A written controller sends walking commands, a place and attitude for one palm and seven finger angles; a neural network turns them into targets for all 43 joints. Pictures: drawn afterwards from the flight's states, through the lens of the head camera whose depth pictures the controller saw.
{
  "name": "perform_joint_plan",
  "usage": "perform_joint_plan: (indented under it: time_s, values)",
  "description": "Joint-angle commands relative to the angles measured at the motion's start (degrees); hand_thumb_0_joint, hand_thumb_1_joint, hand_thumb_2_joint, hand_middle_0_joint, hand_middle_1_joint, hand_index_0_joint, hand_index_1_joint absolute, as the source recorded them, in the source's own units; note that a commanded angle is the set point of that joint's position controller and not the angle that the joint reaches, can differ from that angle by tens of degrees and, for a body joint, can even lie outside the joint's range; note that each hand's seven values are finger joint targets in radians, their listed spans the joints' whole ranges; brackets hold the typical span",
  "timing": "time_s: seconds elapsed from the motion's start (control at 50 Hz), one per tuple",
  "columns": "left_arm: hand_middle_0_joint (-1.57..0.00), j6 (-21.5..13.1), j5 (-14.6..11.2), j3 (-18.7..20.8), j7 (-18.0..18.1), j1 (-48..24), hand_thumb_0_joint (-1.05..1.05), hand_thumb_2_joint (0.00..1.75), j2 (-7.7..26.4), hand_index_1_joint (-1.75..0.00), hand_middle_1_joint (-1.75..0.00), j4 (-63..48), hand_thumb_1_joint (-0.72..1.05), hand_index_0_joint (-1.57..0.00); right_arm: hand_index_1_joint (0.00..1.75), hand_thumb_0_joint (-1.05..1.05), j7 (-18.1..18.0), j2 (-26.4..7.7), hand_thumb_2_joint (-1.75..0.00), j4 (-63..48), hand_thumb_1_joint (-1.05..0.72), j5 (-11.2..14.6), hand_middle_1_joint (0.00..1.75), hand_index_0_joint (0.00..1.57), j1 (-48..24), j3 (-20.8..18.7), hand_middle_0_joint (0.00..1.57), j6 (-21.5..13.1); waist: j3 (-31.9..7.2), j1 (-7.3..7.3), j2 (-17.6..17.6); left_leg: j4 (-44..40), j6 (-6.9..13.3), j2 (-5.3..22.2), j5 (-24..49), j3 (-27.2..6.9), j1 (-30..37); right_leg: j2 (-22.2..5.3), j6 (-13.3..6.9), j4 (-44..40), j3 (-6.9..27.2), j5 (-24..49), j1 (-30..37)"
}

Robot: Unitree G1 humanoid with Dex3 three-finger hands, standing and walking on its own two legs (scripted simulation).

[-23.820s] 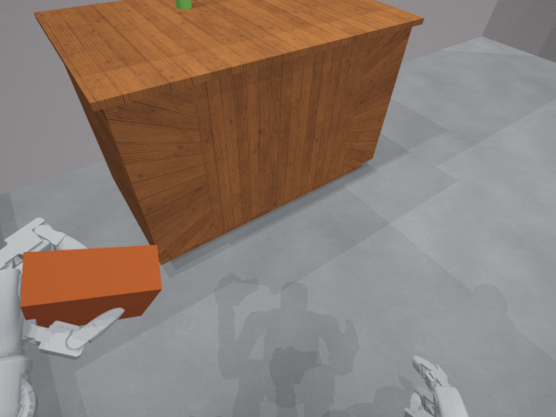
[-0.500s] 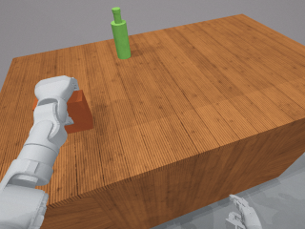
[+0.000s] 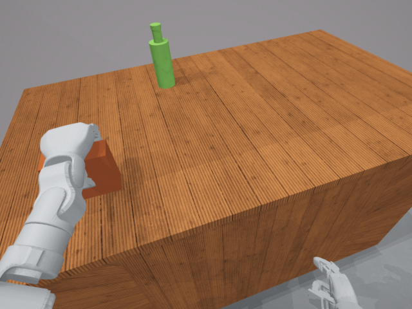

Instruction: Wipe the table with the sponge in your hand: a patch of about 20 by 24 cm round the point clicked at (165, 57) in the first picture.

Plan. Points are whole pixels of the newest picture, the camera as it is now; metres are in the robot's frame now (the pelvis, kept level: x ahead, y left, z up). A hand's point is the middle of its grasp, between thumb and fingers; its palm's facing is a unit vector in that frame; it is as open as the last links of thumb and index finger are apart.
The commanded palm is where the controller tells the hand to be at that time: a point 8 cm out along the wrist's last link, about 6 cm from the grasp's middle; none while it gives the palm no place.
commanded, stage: wipe back along the middle lane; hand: left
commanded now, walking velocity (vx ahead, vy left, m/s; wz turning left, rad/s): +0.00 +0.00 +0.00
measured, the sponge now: (88, 178) +0.34 +0.29 +0.09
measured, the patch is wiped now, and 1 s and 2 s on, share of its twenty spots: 0.55 0.65 0.65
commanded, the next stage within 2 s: slide across to the third lane in 1.00 s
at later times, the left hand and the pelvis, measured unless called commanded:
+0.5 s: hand (83, 175) +0.31 +0.27 +0.13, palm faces +0.11 -0.06 -0.99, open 9.4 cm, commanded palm +0.27 +0.25 +0.17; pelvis +0.00 +0.01 +0.00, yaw -1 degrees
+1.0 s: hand (86, 198) +0.26 +0.24 +0.14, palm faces +0.16 -0.11 -0.98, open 9.4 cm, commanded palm +0.21 +0.23 +0.17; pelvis +0.00 -0.01 +0.00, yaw -2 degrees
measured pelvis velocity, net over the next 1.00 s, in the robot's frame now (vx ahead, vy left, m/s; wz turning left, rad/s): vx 0.00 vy -0.01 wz -0.03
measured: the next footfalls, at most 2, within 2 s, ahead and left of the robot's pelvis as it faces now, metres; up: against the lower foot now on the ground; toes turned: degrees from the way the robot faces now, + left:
none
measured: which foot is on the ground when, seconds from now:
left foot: down 0.00-1.00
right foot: down 0.00-1.00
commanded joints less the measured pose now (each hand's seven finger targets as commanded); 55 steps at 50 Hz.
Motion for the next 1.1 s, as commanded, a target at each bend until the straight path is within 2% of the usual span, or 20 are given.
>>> perform_joint_plan:
  time_s: [0.0, 0.16, 0.2, 0.26, 0.4, 0.46, 0.48, 0.56, 0.58, 0.66, 0.68, 0.76, 0.78, 0.82, 0.86, 0.88, 0.96, 1.02, 1.06, 1.08]
  values:
    - [-1.2, -0.1, 0.6, 3.2, -0.2, -9.8, 0.0, 1.3, 10.3, -1.6, -1.6, -5.7, 0.1, -1.2, 0.3, 0.0, -0.3, -5.7, -0.9, -9.3, -0.9, 0.1, 0.3, 0.2, -8.6, -1.9, 0.2, -2.6, -10.0, 0.69, -5.8, -1.4, 3.0, -2.7, 8.8, 1.3, 7.6, 0.1, -1.3, -5.0, 1.3, 15.0, -0.5]
    - [-1.2, 1.1, -0.3, 3.4, 0.7, -6.9, 0.0, 1.3, 9.5, -1.6, -1.6, -10.3, 0.1, -1.2, 0.3, 0.0, 0.1, -5.8, -0.9, -10.1, -0.9, 0.2, 0.3, 0.2, -10.8, -1.7, 0.2, -2.4, -7.8, 1.44, -4.8, -2.4, 2.7, -2.2, 7.3, 0.6, 7.3, 0.5, -1.6, -5.0, 1.1, 11.6, -1.6]
    - [-1.2, 1.6, -0.8, 1.0, 0.8, -4.7, 0.0, 1.3, 6.0, -1.6, -1.6, -11.7, 0.1, -1.2, 0.3, 0.0, 0.4, -5.2, -0.9, -10.5, -0.9, 0.3, 0.3, 0.2, -10.8, -1.6, 0.2, -2.6, -8.6, 1.51, -5.8, -2.1, 2.7, -2.3, 8.1, 0.7, 7.6, 0.5, -1.4, -4.6, 0.5, 12.4, -1.1]
    - [-1.2, 2.7, -1.4, 3.6, 1.0, -1.2, 0.0, 1.3, 8.1, -1.6, -1.6, -14.7, 0.1, -1.2, 0.3, 0.0, 0.6, -5.6, -0.9, -10.6, -0.9, 0.0, 0.3, 0.2, -12.1, -1.8, 0.2, -2.4, -8.8, 2.36, -6.5, -2.2, 2.6, -2.1, 9.0, 0.5, 7.8, 0.6, -1.4, -4.2, 0.9, 14.0, -0.1]
    - [-1.2, 5.0, -2.1, -1.8, 1.1, 6.4, 0.0, 1.3, 0.8, -1.6, -1.6, -23.3, 0.1, -1.2, 0.3, 0.0, 2.0, -4.4, -0.9, -12.1, -0.9, 0.3, 0.3, 0.2, -14.0, -1.3, 0.2, -2.8, -9.2, 2.71, -6.1, -2.0, 2.4, -1.5, 11.8, 0.2, 8.8, 0.8, -1.4, -2.8, -0.4, 15.2, -0.1]
    - [-1.2, 6.5, -1.8, 0.0, 1.5, 6.0, 0.0, 1.3, 3.1, -1.6, -1.6, -25.2, 0.1, -1.2, 0.3, 0.0, 2.1, -4.7, -0.9, -11.8, -0.9, 0.3, 0.3, 0.2, -15.5, -1.2, 0.2, -2.8, -6.9, 2.85, -5.5, -2.6, 2.0, -1.1, 9.6, -0.3, 8.4, 1.2, -1.8, -2.8, 0.1, 12.3, -1.2]
    - [-1.2, 7.1, -2.1, -3.1, 1.4, 6.3, 0.0, 1.3, -0.6, -1.6, -1.6, -26.1, 0.1, -1.2, 0.3, 0.0, 2.0, -4.1, -0.9, -12.5, -0.9, 0.3, 0.3, 0.2, -15.6, -0.9, 0.2, -3.0, -7.4, 2.86, -6.1, -2.6, 2.2, -1.5, 9.4, -0.1, 8.2, 1.1, -1.5, -2.8, -0.6, 11.7, -1.1]
    - [-1.2, 9.0, -1.1, -1.5, 1.7, 7.6, 0.0, 1.3, 1.7, -1.6, -1.6, -28.3, 0.1, -1.2, 0.3, 0.0, 2.2, -4.3, -0.9, -12.1, -0.9, 0.2, 0.3, 0.2, -17.0, -0.8, 0.2, -2.9, -7.8, 3.38, -6.9, -2.3, 2.0, -1.2, 10.1, -0.1, 8.8, 1.3, -1.9, -2.3, 0.5, 12.8, -0.7]
    - [-1.2, 9.6, -1.1, -3.6, 1.5, 7.8, 0.0, 1.3, -0.7, -1.6, -1.6, -28.6, 0.1, -1.2, 0.3, 0.0, 2.2, -3.9, -0.9, -12.4, -0.9, 0.3, 0.3, 0.2, -17.0, -0.4, 0.2, -2.8, -8.0, 3.16, -6.8, -2.1, 2.0, -1.3, 10.6, 0.1, 8.7, 1.1, -1.8, -2.1, -0.3, 13.1, -0.6]
    - [-1.2, 10.4, -0.7, -3.0, 1.3, 8.6, 0.0, 1.3, 0.5, -1.6, -1.6, -30.4, 0.1, -1.2, 0.3, 0.0, 2.1, -3.8, -0.9, -12.1, -0.9, 0.2, 0.3, 0.2, -18.6, -0.3, 0.2, -2.6, -7.0, 3.29, -5.8, -2.2, 1.7, -0.9, 9.2, 0.0, 9.1, 1.4, -2.0, -2.1, 0.7, 11.4, -1.6]
    - [-1.2, 10.5, -1.2, -5.3, 1.0, 10.2, 0.0, 1.3, -2.5, -1.6, -1.6, -31.6, 0.1, -1.2, 0.3, 0.0, 2.4, -3.2, -0.9, -12.9, -0.9, 0.2, 0.3, 0.2, -18.0, 0.0, 0.2, -2.8, -8.5, 3.46, -5.9, -1.7, 2.0, -1.4, 10.4, 0.3, 9.0, 1.1, -1.8, -1.7, -0.2, 12.8, -0.4]
    - [-1.2, 10.7, -1.4, -0.5, 0.9, 17.0, 0.0, 1.3, 2.3, -1.6, -1.6, -33.8, 0.1, -1.2, 0.3, 0.0, 2.7, -3.8, -0.9, -12.5, -0.9, 0.0, 0.3, 0.2, -18.9, -0.1, 0.2, -2.4, -8.2, 4.17, -6.2, -0.7, 1.9, -1.3, 11.9, 0.5, 8.4, 1.2, -1.9, -1.1, 1.9, 17.2, 1.0]
    - [-1.2, 10.7, -1.7, -3.2, 0.8, 17.0, 0.0, 1.3, -0.9, -1.6, -1.6, -36.1, 0.1, -1.2, 0.3, 0.0, 2.8, -3.2, -0.9, -13.4, -0.9, 0.0, 0.3, 0.2, -18.7, 0.1, 0.2, -2.5, -9.4, 3.93, -6.4, -0.2, 2.1, -1.6, 12.9, 1.1, 8.4, 0.8, -1.5, -0.7, 1.0, 18.6, 1.6]
    - [-1.2, 10.8, -2.3, -2.0, 0.8, 18.8, 0.0, 1.3, 0.0, -1.6, -1.6, -35.8, 0.1, -1.2, 0.3, 0.0, 2.8, -3.4, -0.9, -12.9, -0.9, 0.0, 0.3, 0.2, -18.5, 0.1, 0.2, -2.2, -7.0, 3.66, -6.8, -0.2, 2.0, -1.4, 12.1, 1.2, 7.6, 0.8, -1.2, -1.2, 1.4, 18.3, 0.6]
    - [-1.2, 10.9, -2.4, 2.4, 1.2, 20.5, 0.0, 1.3, 4.5, -1.6, -1.6, -36.2, 0.1, -1.2, 0.3, 0.0, 2.5, -3.8, -0.9, -12.8, -0.9, -0.2, 0.3, 0.2, -19.1, 0.0, 0.2, -2.1, -5.2, 4.29, -7.8, -0.3, 1.9, -1.2, 10.3, 0.8, 7.2, 1.1, -1.4, -1.7, 3.0, 16.4, -0.2]
    - [-1.2, 11.0, -2.5, 0.0, 1.2, 20.1, 0.0, 1.3, 1.7, -1.6, -1.6, -37.5, 0.1, -1.2, 0.3, 0.0, 2.4, -3.4, -0.9, -13.5, -0.9, -0.1, 0.3, 0.2, -18.9, 0.3, 0.2, -2.2, -6.6, 4.0, -7.7, 0.0, 2.1, -1.6, 10.8, 1.3, 6.9, 0.8, -1.1, -1.2, 2.2, 16.9, 0.5]
    - [-1.2, 10.9, -2.8, 3.5, 1.7, 23.2, 0.0, 1.3, 5.3, -1.6, -1.6, -37.3, 0.1, -1.2, 0.3, 0.0, 1.9, -3.8, -0.9, -13.0, -0.9, -0.3, 0.3, 0.2, -19.1, 0.1, 0.2, -2.3, -4.0, 4.51, -7.5, 0.2, 1.9, -1.5, 8.6, 1.1, 6.9, 1.0, -1.2, -2.4, 4.3, 14.2, -1.3]
    - [-1.2, 10.6, -3.4, 0.7, 1.7, 22.3, 0.0, 1.3, 2.1, -1.6, -1.6, -37.6, 0.1, -1.2, 0.3, 0.0, 1.6, -3.5, -0.9, -13.2, -0.9, -0.2, 0.3, 0.2, -18.4, 0.1, 0.2, -2.5, -3.7, 3.69, -7.5, 0.2, 2.0, -1.6, 7.5, 1.5, 6.8, 0.6, -0.7, -2.9, 3.3, 12.0, -1.9]
    - [-1.2, 10.5, -3.3, 2.8, 1.9, 22.7, 0.0, 1.3, 4.9, -1.6, -1.6, -37.8, 0.1, -1.2, 0.3, 0.0, 1.3, -3.7, -0.9, -13.0, -0.9, -0.2, 0.3, 0.2, -19.1, 0.0, 0.2, -2.9, -2.3, 4.02, -5.6, 0.1, 1.9, -1.6, 5.4, 1.2, 6.9, 0.7, -1.0, -3.9, 5.2, 8.6, -3.3]
    - [-1.2, 10.3, -3.2, 0.2, 1.8, 20.3, 0.0, 1.3, 2.3, -1.6, -1.6, -37.7, 0.1, -1.2, 0.3, 0.0, 1.1, -3.4, -0.9, -13.4, -0.9, -0.1, 0.3, 0.2, -18.7, 0.2, 0.2, -3.1, -3.2, 3.5, -6.0, 0.2, 2.0, -1.8, 4.7, 1.6, 6.7, 0.5, -0.7, -3.8, 4.3, 7.2, -3.3]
